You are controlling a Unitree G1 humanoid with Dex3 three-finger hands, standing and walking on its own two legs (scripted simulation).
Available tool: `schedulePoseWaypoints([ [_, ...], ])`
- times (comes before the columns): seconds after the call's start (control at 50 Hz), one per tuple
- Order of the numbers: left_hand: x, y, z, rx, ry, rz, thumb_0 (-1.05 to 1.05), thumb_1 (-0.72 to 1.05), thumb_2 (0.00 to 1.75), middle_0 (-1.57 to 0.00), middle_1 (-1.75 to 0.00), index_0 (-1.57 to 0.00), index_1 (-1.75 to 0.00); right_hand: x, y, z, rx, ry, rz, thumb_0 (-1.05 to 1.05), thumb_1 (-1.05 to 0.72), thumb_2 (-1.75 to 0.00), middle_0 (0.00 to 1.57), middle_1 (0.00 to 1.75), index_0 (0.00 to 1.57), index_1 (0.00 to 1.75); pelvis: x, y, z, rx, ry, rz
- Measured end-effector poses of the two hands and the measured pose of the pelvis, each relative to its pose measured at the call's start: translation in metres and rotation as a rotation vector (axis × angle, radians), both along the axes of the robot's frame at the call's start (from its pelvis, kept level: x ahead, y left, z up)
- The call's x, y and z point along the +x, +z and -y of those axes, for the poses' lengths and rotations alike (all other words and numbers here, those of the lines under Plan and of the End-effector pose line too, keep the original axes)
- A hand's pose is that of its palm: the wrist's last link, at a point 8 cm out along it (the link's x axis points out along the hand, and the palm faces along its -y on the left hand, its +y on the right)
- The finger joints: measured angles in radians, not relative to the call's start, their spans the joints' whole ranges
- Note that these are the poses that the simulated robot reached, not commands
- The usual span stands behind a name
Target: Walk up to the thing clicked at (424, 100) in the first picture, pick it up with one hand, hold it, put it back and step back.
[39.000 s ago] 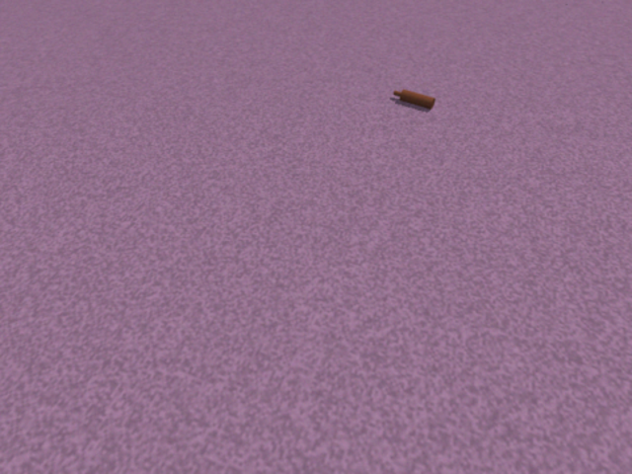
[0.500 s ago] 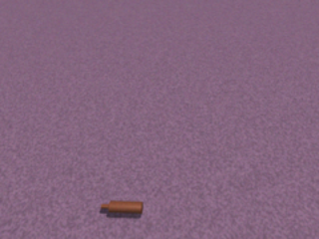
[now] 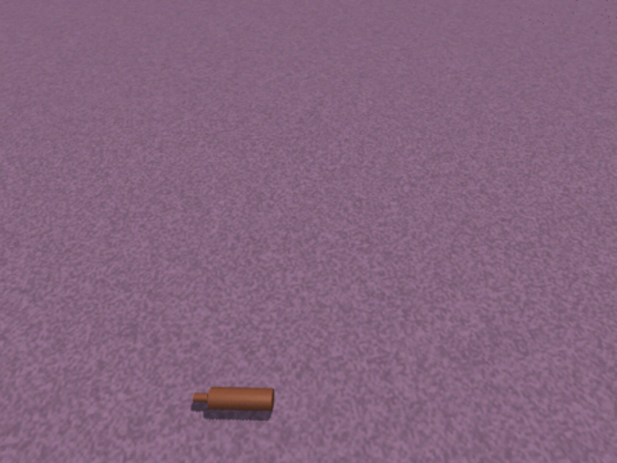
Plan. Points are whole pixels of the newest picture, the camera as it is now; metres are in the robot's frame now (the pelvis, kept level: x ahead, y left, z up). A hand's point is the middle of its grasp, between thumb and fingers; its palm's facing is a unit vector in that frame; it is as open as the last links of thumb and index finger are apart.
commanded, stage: step back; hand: left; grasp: from above
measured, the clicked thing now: (233, 398) +0.43 +0.28 -0.75
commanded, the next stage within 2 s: none
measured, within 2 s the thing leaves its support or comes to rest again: neither
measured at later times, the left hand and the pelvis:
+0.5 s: hand out of the picture +0.07 +0.32 -0.18, palm faces -0.05 -0.93 -0.37, open 7.4 cm; pelvis -0.07 +0.06 -0.02, yaw -1 degrees
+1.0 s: hand out of the picture -0.06 +0.33 -0.16, palm faces +0.00 -0.92 -0.40, open 7.4 cm; pelvis -0.19 +0.07 -0.03, yaw +1 degrees
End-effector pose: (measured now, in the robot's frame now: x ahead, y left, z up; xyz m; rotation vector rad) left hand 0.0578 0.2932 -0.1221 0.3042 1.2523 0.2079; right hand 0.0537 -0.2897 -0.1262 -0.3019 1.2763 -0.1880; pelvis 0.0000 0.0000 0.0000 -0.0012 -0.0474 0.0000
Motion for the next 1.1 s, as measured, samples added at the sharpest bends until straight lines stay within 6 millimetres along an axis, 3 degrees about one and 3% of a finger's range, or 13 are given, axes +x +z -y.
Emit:
schedulePoseWaypoints([
  [0.1,0.0,-0.002,-0.01,0.011,0.028,0.018,0.01,0.9,0.9,-0.21,-0.3,-0.2,-0.3,0.003,-0.002,0.005,-0.014,-0.007,0.018,0.01,-0.91,-0.9,0.2,0.3,0.2,0.3,-0.014,-0.006,-0.004,-0.01,0.007,-0.002],
  [0.2,0.008,-0.006,-0.032,0.041,-0.01,0.042,0.01,0.9,0.9,-0.21,-0.3,-0.2,-0.3,-0.002,0.0,0.005,-0.053,-0.012,0.037,0.01,-0.91,-0.9,0.2,0.3,0.2,0.3,-0.029,-0.014,-0.02,0.002,0.004,-0.006],
  [0.32,0.034,-0.023,-0.064,0.042,-0.036,0.135,0.01,0.9,0.9,-0.21,-0.3,-0.2,-0.3,-0.033,-0.002,-0.011,-0.12,0.012,-0.004,0.0,-0.91,-0.9,0.2,0.3,0.2,0.3,-0.047,-0.031,-0.046,0.0,0.018,-0.016],
  [0.4,0.031,-0.021,-0.068,0.038,-0.042,0.139,0.01,0.91,0.9,-0.21,-0.3,-0.2,-0.3,-0.055,0.004,-0.027,-0.11,0.009,-0.036,0.01,-0.91,-0.9,0.2,0.3,0.2,0.3,-0.06,-0.024,-0.052,-0.013,0.017,-0.027],
  [0.58,-0.022,-0.02,-0.064,0.034,-0.09,0.047,0.01,0.91,0.9,-0.21,-0.3,-0.2,-0.3,-0.071,0.0,-0.044,-0.074,-0.016,0.077,0.01,-0.91,-0.9,0.2,0.3,0.21,0.3,-0.09,-0.021,-0.057,-0.012,-0.047,-0.024],
  [0.7,-0.061,-0.016,-0.054,0.057,-0.101,0.057,0.01,0.91,0.9,-0.21,-0.3,-0.2,-0.3,-0.089,-0.018,-0.03,-0.041,-0.021,0.117,0.01,-0.91,-0.9,0.21,0.3,0.21,0.3,-0.118,-0.031,-0.046,-0.019,-0.063,-0.007],
  [0.8,-0.097,-0.001,-0.05,0.058,-0.077,0.073,0.01,0.9,0.9,-0.21,-0.3,-0.2,-0.3,-0.109,-0.014,-0.025,-0.037,-0.023,0.104,0.01,-0.91,-0.9,0.2,0.3,0.2,0.3,-0.14,-0.023,-0.045,0.012,-0.05,0.0],
  [0.92,-0.114,0.007,-0.062,0.075,-0.066,0.14,0.01,0.9,0.9,-0.21,-0.3,-0.2,-0.3,-0.143,-0.007,-0.026,-0.072,0.022,0.066,0.01,-0.91,-0.9,0.2,0.3,0.2,0.3,-0.17,-0.02,-0.054,0.011,-0.011,-0.016],
  [1.02,-0.13,-0.007,-0.083,0.058,-0.061,0.202,0.01,0.9,0.9,-0.21,-0.3,-0.2,-0.3,-0.172,-0.006,-0.038,-0.112,0.058,0.047,0.01,-0.91,-0.9,0.2,0.3,0.2,0.3,-0.202,-0.032,-0.068,0.013,0.024,-0.003],
  [1.1,-0.157,-0.011,-0.091,0.043,-0.04,0.162,0.01,0.9,0.9,-0.21,-0.3,-0.2,-0.3,-0.197,0.006,-0.053,-0.099,0.064,0.063,0.01,-0.91,-0.9,0.2,0.3,0.2,0.3,-0.225,-0.024,-0.074,-0.009,0.016,0.004],
])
